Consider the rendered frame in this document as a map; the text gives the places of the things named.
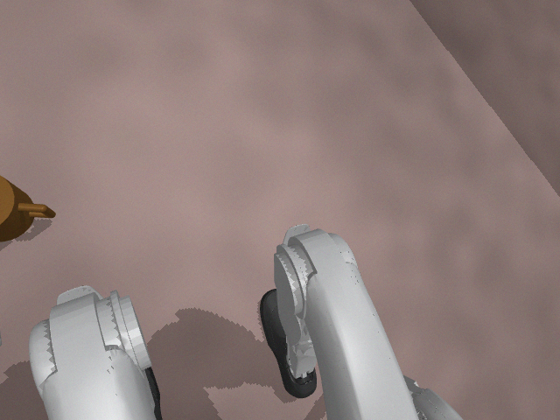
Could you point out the left robot foot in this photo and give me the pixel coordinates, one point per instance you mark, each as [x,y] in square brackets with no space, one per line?
[155,392]

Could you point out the right robot hand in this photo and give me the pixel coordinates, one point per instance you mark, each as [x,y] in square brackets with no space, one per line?
[429,405]

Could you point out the mug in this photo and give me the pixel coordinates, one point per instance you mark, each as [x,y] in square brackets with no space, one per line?
[17,211]

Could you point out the right robot foot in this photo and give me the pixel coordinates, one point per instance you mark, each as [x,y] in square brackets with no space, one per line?
[276,338]

